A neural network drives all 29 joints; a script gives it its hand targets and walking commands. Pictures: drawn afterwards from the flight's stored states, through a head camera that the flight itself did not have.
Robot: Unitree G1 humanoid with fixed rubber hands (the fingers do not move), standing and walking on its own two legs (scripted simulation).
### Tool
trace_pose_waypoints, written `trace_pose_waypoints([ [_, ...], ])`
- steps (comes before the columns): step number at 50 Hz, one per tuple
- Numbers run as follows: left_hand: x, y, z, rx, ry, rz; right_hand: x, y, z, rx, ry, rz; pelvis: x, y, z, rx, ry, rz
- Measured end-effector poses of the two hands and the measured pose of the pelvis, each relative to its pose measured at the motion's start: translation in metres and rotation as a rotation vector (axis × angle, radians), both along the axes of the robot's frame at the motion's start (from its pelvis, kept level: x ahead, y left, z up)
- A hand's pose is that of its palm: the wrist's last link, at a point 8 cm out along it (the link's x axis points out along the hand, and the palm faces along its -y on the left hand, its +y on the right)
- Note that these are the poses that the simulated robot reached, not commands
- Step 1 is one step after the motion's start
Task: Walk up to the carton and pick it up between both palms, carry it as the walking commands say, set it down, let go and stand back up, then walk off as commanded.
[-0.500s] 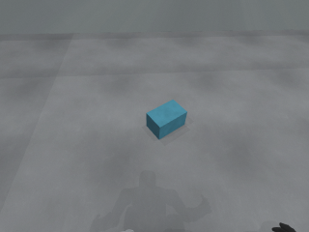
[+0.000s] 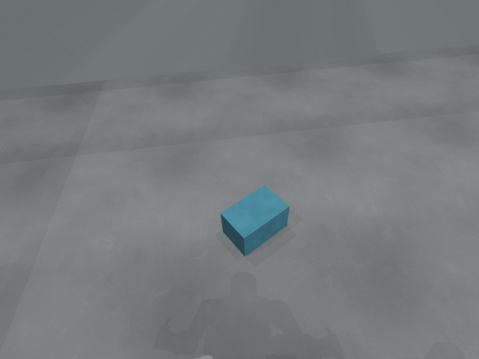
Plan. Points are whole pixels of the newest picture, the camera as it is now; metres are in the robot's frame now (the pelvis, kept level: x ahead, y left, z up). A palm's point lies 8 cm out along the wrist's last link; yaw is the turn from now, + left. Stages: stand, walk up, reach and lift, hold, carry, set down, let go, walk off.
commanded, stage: walk up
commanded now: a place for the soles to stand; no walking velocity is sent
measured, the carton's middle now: (255, 219) +0.87 +0.01 -0.68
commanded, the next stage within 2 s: none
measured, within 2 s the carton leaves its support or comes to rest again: neither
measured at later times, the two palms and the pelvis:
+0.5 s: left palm (113, 281) +0.30 +0.30 -0.09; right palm out of the picture +0.18 -0.36 -0.11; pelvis +0.18 -0.02 -0.01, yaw -2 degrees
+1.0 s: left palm (135, 254) +0.38 +0.28 -0.13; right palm (429, 258) +0.37 -0.36 -0.10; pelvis +0.30 -0.03 -0.01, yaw -2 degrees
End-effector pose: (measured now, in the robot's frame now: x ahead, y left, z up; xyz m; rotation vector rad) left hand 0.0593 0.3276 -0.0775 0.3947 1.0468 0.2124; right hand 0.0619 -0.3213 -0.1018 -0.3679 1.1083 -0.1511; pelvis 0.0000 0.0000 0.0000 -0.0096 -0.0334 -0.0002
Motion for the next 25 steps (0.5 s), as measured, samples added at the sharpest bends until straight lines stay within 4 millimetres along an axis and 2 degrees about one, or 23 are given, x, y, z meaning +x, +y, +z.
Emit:
trace_pose_waypoints([
  [5, 0.019, 0.013, -0.022, -0.036, 0.059, 0.019, 0.055, 0.010, 0.010, -0.038, -0.045, 0.027, 0.043, 0.013, -0.007, 0.001, 0.003, -0.010],
  [8, 0.043, 0.014, -0.037, -0.049, 0.101, 0.011, 0.075, 0.010, 0.015, -0.072, -0.087, 0.002, 0.064, 0.018, -0.012, 0.018, -0.003, -0.032],
  [13, 0.105, 0.000, -0.037, -0.077, 0.095, -0.056, 0.082, 0.003, 0.031, -0.093, -0.075, -0.072, 0.097, 0.014, -0.002, 0.024, -0.005, -0.054],
  [17, 0.157, -0.014, -0.027, -0.089, 0.059, -0.104, 0.082, -0.009, 0.031, -0.094, -0.025, -0.102, 0.123, 0.006, 0.002, 0.022, -0.004, -0.060],
  [21, 0.206, -0.027, -0.018, -0.061, 0.014, -0.131, 0.090, -0.029, 0.017, -0.079, 0.022, -0.134, 0.153, -0.009, -0.003, 0.019, 0.000, -0.061],
  [23, 0.225, -0.030, -0.016, -0.032, -0.022, -0.125, 0.101, -0.038, 0.004, -0.076, 0.046, -0.134, 0.168, -0.018, -0.011, 0.006, -0.004, -0.049],
  [25, 0.237, -0.032, -0.014, -0.015, -0.057, -0.104, 0.117, -0.040, -0.005, -0.069, 0.070, -0.125, 0.180, -0.024, -0.014, 0.005, -0.009, -0.032],
])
